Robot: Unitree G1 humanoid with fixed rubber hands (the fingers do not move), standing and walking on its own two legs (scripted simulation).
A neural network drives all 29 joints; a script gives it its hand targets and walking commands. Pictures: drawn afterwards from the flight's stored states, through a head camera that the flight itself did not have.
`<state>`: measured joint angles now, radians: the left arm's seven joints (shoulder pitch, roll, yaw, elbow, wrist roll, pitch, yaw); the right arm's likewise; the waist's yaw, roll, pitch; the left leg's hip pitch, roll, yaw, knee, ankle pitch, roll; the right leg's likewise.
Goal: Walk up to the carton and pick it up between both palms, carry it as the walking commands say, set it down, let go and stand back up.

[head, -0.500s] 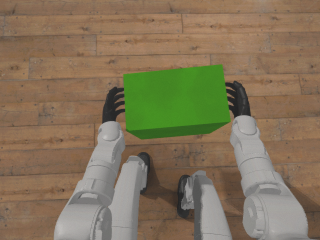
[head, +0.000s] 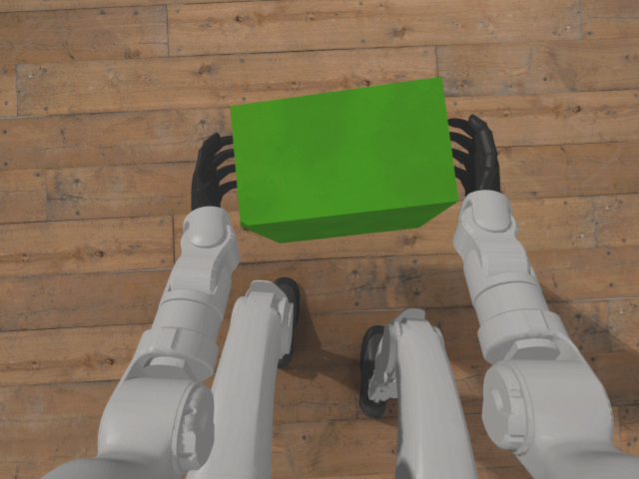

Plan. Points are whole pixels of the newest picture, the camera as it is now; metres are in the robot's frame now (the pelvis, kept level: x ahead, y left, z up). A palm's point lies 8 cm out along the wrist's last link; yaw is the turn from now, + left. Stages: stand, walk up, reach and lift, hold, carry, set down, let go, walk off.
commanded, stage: set down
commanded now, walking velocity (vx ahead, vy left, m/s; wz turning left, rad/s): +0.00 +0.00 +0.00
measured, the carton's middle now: (342, 178) +0.46 +0.02 -0.24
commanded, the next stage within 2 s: none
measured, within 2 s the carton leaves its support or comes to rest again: neither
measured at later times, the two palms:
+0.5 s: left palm (231, 187) +0.43 +0.18 -0.23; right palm (458, 176) +0.48 -0.14 -0.22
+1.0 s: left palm (239, 182) +0.45 +0.19 -0.31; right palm (438, 180) +0.49 -0.14 -0.31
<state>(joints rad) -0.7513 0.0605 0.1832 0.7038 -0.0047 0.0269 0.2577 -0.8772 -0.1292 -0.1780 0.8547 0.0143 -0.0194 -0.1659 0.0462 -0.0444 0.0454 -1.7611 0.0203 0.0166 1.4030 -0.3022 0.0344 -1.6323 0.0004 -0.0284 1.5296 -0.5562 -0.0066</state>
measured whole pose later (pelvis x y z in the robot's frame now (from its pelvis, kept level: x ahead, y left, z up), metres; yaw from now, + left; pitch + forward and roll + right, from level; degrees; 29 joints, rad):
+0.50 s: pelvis -0.01 +0.00 -0.08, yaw -2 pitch +42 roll -2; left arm -0.95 0.10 0.25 0.78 -0.02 0.14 0.24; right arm -1.09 -0.18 -0.18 0.96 0.01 0.09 -0.17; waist 0.06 -0.04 0.05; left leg -2.05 0.02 0.01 1.66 -0.35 0.03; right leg -1.92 0.03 -0.01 1.80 -0.61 0.00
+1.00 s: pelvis -0.02 +0.00 -0.14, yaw -2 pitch +43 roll -1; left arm -1.14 0.15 0.33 0.86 -0.02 0.16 0.19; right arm -1.24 -0.22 -0.20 1.00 0.01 0.14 -0.13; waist 0.07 -0.04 0.14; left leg -2.24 0.02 0.01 1.84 -0.35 0.02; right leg -2.11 0.04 -0.01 1.99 -0.63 -0.01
